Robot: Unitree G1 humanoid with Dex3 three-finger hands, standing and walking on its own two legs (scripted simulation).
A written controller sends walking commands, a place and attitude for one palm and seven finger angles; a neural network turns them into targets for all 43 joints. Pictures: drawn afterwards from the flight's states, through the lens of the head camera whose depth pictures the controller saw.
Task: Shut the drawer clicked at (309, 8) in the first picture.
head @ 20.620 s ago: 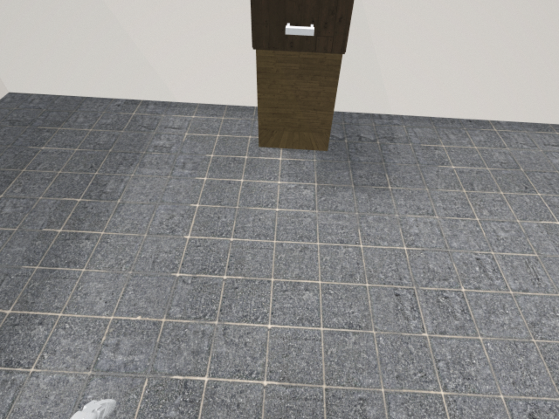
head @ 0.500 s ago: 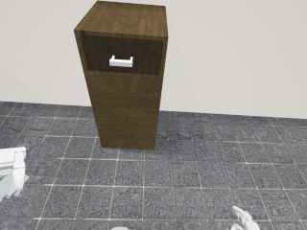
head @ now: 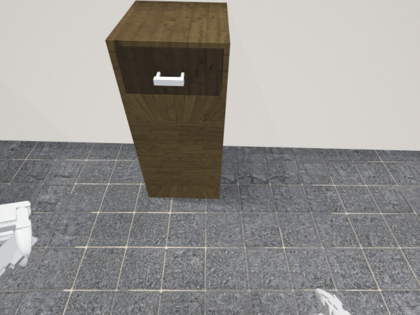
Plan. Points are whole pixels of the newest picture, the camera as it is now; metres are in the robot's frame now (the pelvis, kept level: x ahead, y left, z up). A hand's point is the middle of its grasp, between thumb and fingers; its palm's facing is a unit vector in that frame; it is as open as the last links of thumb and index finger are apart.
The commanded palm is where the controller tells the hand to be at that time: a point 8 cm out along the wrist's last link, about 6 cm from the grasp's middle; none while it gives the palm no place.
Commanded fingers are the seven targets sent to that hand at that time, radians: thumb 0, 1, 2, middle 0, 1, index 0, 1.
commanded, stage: let the arm hang, fingers relaxed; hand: left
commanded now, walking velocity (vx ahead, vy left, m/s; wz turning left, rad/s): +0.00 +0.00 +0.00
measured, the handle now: (169, 78) +0.85 +0.18 +0.02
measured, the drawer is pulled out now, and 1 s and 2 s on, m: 0.00 0.00 0.00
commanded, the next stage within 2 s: look to check the result in 1.18 s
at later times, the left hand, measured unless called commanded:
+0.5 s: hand out of the picture +0.02 +0.20 -0.17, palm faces +0.11 -0.96 -0.25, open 3.8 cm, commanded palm none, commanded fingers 0.00 0.90 0.90 -0.52 -0.65 -0.52 -0.65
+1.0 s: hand out of the picture +0.00 +0.17 -0.17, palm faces +0.10 -0.98 -0.18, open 7.3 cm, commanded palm none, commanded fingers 0.00 0.90 0.90 -0.20 -0.30 -0.20 -0.30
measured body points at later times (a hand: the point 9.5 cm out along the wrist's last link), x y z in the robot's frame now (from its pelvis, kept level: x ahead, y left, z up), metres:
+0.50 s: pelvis +0.00 -0.01 +0.00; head +0.02 +0.00 +0.45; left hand +0.02 +0.25 -0.15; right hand +0.06 -0.24 -0.15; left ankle +0.04 +0.13 -0.74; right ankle +0.02 -0.12 -0.74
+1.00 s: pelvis +0.00 +0.01 +0.00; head +0.01 +0.00 +0.45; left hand -0.01 +0.22 -0.15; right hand +0.00 -0.20 -0.16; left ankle +0.04 +0.13 -0.74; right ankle +0.02 -0.12 -0.74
